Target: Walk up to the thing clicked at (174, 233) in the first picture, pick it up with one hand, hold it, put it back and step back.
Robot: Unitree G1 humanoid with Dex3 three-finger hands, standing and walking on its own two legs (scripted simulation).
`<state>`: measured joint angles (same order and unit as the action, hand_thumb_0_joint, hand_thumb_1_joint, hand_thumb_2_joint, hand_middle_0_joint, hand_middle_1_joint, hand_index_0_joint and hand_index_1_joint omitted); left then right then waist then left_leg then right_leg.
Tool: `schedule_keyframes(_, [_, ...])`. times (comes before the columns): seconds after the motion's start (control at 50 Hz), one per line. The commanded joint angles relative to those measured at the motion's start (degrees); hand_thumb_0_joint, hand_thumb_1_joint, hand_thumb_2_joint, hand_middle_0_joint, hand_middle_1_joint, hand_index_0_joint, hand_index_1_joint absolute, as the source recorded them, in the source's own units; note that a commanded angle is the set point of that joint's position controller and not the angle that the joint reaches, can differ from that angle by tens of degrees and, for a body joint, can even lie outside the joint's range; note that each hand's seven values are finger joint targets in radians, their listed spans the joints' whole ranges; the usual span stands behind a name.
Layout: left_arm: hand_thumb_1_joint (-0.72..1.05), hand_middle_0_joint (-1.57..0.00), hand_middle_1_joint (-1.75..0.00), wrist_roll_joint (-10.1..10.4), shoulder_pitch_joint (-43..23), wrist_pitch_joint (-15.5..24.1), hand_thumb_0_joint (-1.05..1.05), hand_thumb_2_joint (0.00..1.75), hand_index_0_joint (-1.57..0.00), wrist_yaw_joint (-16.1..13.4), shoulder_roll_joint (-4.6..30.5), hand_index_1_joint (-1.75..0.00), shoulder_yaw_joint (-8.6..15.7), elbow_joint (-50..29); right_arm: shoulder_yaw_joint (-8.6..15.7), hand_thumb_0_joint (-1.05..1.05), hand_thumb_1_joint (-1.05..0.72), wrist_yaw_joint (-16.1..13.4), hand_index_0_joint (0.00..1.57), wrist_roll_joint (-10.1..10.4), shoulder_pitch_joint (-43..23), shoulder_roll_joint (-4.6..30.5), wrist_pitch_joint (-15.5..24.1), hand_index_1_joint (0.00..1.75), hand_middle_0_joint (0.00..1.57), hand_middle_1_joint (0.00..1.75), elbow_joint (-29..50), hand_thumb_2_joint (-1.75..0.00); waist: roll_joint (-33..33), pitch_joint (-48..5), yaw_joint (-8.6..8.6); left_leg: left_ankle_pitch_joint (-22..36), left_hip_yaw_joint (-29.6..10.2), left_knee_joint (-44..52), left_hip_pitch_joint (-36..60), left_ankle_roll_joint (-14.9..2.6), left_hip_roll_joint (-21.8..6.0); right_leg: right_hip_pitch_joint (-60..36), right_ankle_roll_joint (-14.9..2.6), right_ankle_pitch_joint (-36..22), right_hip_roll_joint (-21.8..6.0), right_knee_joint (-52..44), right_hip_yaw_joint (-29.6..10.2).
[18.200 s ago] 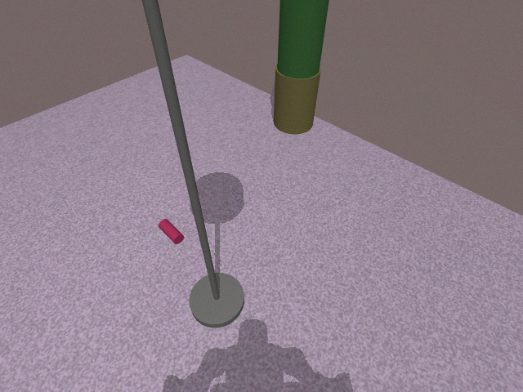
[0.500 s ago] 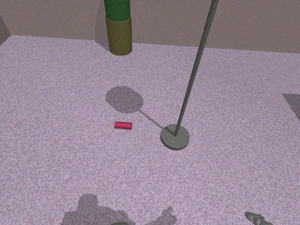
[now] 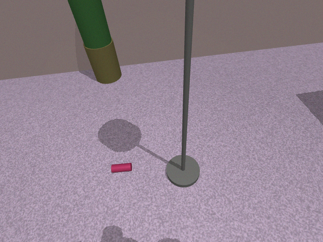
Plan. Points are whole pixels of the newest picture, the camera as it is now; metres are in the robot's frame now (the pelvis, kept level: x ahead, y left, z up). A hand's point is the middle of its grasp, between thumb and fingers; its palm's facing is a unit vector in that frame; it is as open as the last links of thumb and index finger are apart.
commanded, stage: walk up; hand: left
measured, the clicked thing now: (121, 167) +0.73 +0.30 -0.73
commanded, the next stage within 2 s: none
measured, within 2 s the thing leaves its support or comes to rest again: neither
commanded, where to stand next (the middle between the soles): +0.32 +0.04 m, yaw -1 degrees
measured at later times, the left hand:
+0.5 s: hand out of the picture +0.16 +0.33 -0.14, palm faces +0.01 -0.93 -0.37, open 7.4 cm
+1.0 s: hand (68, 197) +0.31 +0.30 -0.14, palm faces -0.06 -0.92 -0.40, open 7.4 cm
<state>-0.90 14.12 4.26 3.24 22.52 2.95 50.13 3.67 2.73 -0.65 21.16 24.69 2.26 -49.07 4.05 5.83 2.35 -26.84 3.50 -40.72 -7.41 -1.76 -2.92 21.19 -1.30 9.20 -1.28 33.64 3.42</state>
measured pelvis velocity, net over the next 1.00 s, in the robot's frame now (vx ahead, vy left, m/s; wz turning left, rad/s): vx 0.23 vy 0.04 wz -0.01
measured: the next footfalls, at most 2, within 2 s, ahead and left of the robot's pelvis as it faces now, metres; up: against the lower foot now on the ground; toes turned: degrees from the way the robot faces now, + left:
left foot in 0.44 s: +0.27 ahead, +0.18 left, +0.00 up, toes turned +1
right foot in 0.88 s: +0.35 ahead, -0.07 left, +0.00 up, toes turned -2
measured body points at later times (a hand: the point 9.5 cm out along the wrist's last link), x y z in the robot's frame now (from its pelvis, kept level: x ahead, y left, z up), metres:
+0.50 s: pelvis +0.15 +0.04 +0.00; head +0.16 +0.06 +0.45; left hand +0.16 +0.37 -0.12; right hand +0.24 -0.28 -0.09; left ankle +0.22 +0.16 -0.72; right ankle +0.10 -0.11 -0.71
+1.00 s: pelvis +0.23 +0.04 +0.00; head +0.27 +0.02 +0.45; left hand +0.32 +0.35 -0.11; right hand +0.31 -0.25 -0.14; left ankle +0.22 +0.17 -0.71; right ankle +0.31 -0.07 -0.72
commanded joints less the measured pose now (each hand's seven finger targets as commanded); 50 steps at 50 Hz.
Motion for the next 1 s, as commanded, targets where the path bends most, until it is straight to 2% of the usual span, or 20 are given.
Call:
schedule_keyframes(0.0, [0.90,-0.20,-0.30,1.1,10.0,1.8,0.00,0.90,-0.20,-2.4,20.3,-0.30,5.8,-2.4,2.4,0.00,-0.90,-1.2,0.20,0.0,0.0,12.7,0.9,0.30,0.20,0.30,4.9,-0.90,-14.1,-7.6,-6.69,-3.4,-5.6,-25.0,-29.0,-1.01,1.3,-24.5,-14.05,19.5,-23.7,-19.6,-40.8])
schedule_keyframes(0.06, [0.90,-0.20,-0.30,1.6,5.8,2.0,0.00,0.90,-0.20,-2.9,15.9,-0.30,4.3,-3.3,2.0,0.00,-0.90,-0.7,0.20,1.2,0.9,10.5,0.5,0.30,0.20,0.30,2.3,-0.90,-10.8,-3.6,-3.76,5.2,-9.7,-22.3,-24.8,-0.69,-0.6,-16.5,-7.49,2.9,-15.1,-18.6,-21.0])
schedule_keyframes(0.12, [0.90,-0.20,-0.30,1.1,5.2,2.5,0.00,0.90,-0.20,-2.7,15.1,-0.30,3.8,-4.0,2.1,0.00,-0.90,0.1,0.20,0.4,2.2,9.2,-0.4,0.30,0.20,0.30,1.4,-0.90,-12.0,-2.7,-2.73,10.2,-7.7,-19.4,-21.0,0.41,0.2,-11.0,-8.13,-1.3,-11.9,-19.3,-13.4])
schedule_keyframes(0.24, [0.90,-0.20,-0.30,0.2,4.5,2.2,0.00,0.90,-0.20,-2.3,16.4,-0.30,4.7,-5.6,3.1,0.00,-0.90,1.6,0.20,-0.7,-4.3,9.2,-0.4,0.30,0.20,0.30,2.9,-0.90,-12.3,1.2,-3.98,13.6,-4.6,-4.7,-21.3,2.83,-2.8,-6.1,-10.41,17.8,-13.0,-23.3,-11.0])
schedule_keyframes(0.36, [0.90,-0.20,-0.30,0.5,6.6,1.9,0.00,0.90,-0.20,-2.1,17.2,-0.30,4.6,-5.4,2.9,0.00,-0.90,1.9,0.20,-1.0,-8.2,8.5,1.2,0.30,0.20,0.30,4.1,-0.90,-11.2,-1.2,-4.96,13.7,-2.4,6.2,-16.2,1.32,-2.2,-9.6,-10.24,10.4,-13.6,-16.5,-10.1])
schedule_keyframes(0.42, [0.90,-0.20,-0.30,0.6,5.2,1.3,0.00,0.90,-0.20,-2.2,15.6,-0.30,3.5,-5.9,3.6,0.00,-0.90,1.0,0.20,-1.2,-1.0,9.8,2.1,0.30,0.20,0.30,2.0,-0.90,-5.3,-5.1,0.42,13.6,-1.1,12.7,-0.6,-0.54,0.2,-3.9,-7.39,-0.1,-11.5,-3.1,-7.1])
schedule_keyframes(0.44, [0.90,-0.20,-0.30,0.9,7.3,1.2,0.00,0.90,-0.20,-2.2,12.6,-0.30,2.3,-6.1,4.7,0.00,-0.90,0.3,0.20,-1.4,4.3,13.0,2.6,0.30,0.20,0.30,0.6,-0.90,5.0,-9.2,2.43,6.8,-7.1,18.1,7.2,-2.60,-2.7,-0.9,-5.29,-4.2,-6.5,12.4,-2.1])
schedule_keyframes(0.46, [0.90,-0.20,-0.30,1.6,9.9,1.3,0.00,0.90,-0.20,-2.1,7.7,-0.30,0.8,-6.8,5.6,0.00,-0.90,-0.3,0.20,-1.9,5.6,17.4,2.9,0.30,0.20,0.30,1.6,-0.90,17.4,-10.4,1.65,6.0,-29.0,22.4,13.8,-6.80,-15.8,11.9,-1.21,14.2,1.0,25.0,0.2])
schedule_keyframes(0.48, [0.90,-0.20,-0.30,1.2,9.7,0.6,0.00,0.90,-0.20,-2.9,12.1,-0.30,2.1,-5.1,5.9,0.00,-0.90,-0.4,0.20,-0.3,4.2,19.0,2.7,0.30,0.20,0.30,2.5,-0.90,10.9,-8.4,1.78,4.4,-37.9,25.5,12.6,-12.54,-21.3,16.7,-1.27,22.3,2.2,29.4,-1.9])
schedule_keyframes(0.52, [0.90,-0.20,-0.30,0.9,6.3,0.5,0.00,0.90,-0.20,-3.3,15.2,-0.30,2.2,-4.5,5.0,0.00,-0.90,-0.7,0.20,0.7,2.2,15.7,2.0,0.30,0.20,0.30,3.2,-0.90,4.4,-2.7,0.64,14.6,-29.1,24.1,4.0,-13.63,-19.0,15.3,-1.65,20.0,-1.0,32.5,-7.4])
schedule_keyframes(0.58, [0.90,-0.20,-0.30,1.6,9.4,-0.1,0.00,0.90,-0.20,-2.2,13.1,-0.30,2.1,-2.4,3.2,0.00,-0.90,-1.2,0.20,0.8,-1.2,12.1,2.9,0.30,0.20,0.30,4.4,-0.90,4.3,-1.6,-1.92,28.9,-13.3,22.5,-0.3,-7.85,-11.3,9.4,-1.11,11.6,-2.7,26.6,-7.8])
schedule_keyframes(0.64, [0.90,-0.20,-0.30,1.5,9.2,-0.9,0.00,0.90,-0.20,-2.1,11.3,-0.30,1.7,-2.0,3.2,0.00,-0.90,-1.7,0.20,0.7,-2.7,12.3,2.6,0.30,0.20,0.30,5.4,-0.90,6.6,-2.0,-1.90,30.4,-9.4,22.8,-1.4,-9.51,-10.6,7.5,0.66,8.2,-2.3,20.9,-5.1])
schedule_keyframes(0.74, [0.90,-0.20,-0.30,1.0,4.1,-1.2,0.00,0.90,-0.20,-3.2,9.0,-0.30,1.2,-1.8,2.1,0.00,-0.90,-2.7,0.20,0.4,-4.7,10.8,1.6,0.30,0.20,0.30,5.6,-0.90,5.4,-2.8,-1.98,53.3,-4.5,15.9,-5.4,-10.04,-10.9,0.3,1.02,3.1,-1.9,9.6,-1.3])
schedule_keyframes(0.8, [0.90,-0.20,-0.30,1.0,3.6,-1.2,0.00,0.90,-0.20,-3.8,8.9,-0.30,1.4,-0.4,1.8,0.00,-0.90,-3.0,0.20,1.1,-6.4,10.5,0.5,0.30,0.20,0.30,5.3,-0.90,3.0,-5.4,-2.48,47.0,-4.9,10.6,-6.6,-8.61,-10.0,-5.7,0.13,-0.5,-0.1,3.3,-0.7])
schedule_keyframes(0.84, [0.90,-0.20,-0.30,0.7,5.2,-0.9,0.00,0.90,-0.20,-3.9,10.0,-0.30,1.8,1.1,1.1,0.00,-0.90,-3.0,0.20,2.0,-8.5,8.9,-0.2,0.30,0.20,0.30,5.2,-0.90,-1.4,-7.6,-4.46,33.0,-4.4,4.8,-8.8,-5.33,-7.2,-13.0,-1.32,-7.2,0.0,-4.8,-2.2])
schedule_keyframes(0.86, [0.90,-0.20,-0.30,0.4,5.0,-0.6,0.00,0.90,-0.20,-4.2,12.5,-0.30,2.2,1.1,0.3,0.00,-0.90,-2.9,0.20,2.3,-8.2,6.8,-0.3,0.30,0.20,0.30,4.9,-0.90,-7.0,-9.7,-4.92,24.2,-2.5,0.5,-10.5,-3.04,-5.0,-16.1,-2.73,-15.4,-4.4,-6.9,-6.6])
schedule_keyframes(0.88, [0.90,-0.20,-0.30,0.0,2.8,-0.2,0.00,0.90,-0.20,-4.3,15.1,-0.30,2.7,0.1,-0.7,0.00,-0.90,-3.0,0.20,2.4,-5.5,4.4,-0.6,0.30,0.20,0.30,4.5,-0.90,-15.0,-11.3,-3.45,8.7,-1.2,-5.2,-13.1,-0.57,-0.7,-16.1,-6.25,-19.1,-14.5,-10.3,-20.6])
schedule_keyframes(0.9, [0.90,-0.20,-0.30,0.6,-0.8,-0.5,0.00,0.90,-0.20,-4.2,15.0,-0.30,2.0,-0.8,-0.5,0.00,-0.90,-3.3,0.20,2.1,-4.4,5.5,-1.4,0.30,0.20,0.30,3.0,-0.90,-14.1,-11.2,-2.76,-7.2,-3.3,-7.1,-12.4,-0.04,2.4,-12.9,-12.60,-15.2,-19.3,-12.1,-26.8])
schedule_keyframes(0.92, [0.90,-0.20,-0.30,0.6,-4.0,-1.0,0.00,0.90,-0.20,-4.2,15.9,-0.30,2.1,-0.9,0.2,0.00,-0.90,-3.8,0.20,1.5,-4.2,7.5,-1.9,0.30,0.20,0.30,0.9,-0.90,-16.0,-9.5,-2.63,-9.4,-3.8,-7.3,-9.8,-0.11,1.0,-8.0,-14.02,-10.1,-20.2,-11.8,-28.4])
schedule_keyframes(0.98, [0.90,-0.20,-0.30,0.3,-5.7,-1.7,0.00,0.90,-0.20,-4.2,12.4,-0.30,0.8,-0.1,0.0,0.00,-0.90,-3.3,0.20,2.0,-5.5,7.8,-1.5,0.30,0.20,0.30,-2.6,-0.90,-14.6,-8.7,-1.99,-2.1,-4.0,1.9,-7.0,0.12,1.3,-6.2,-8.23,-5.0,-13.0,-11.8,-18.5])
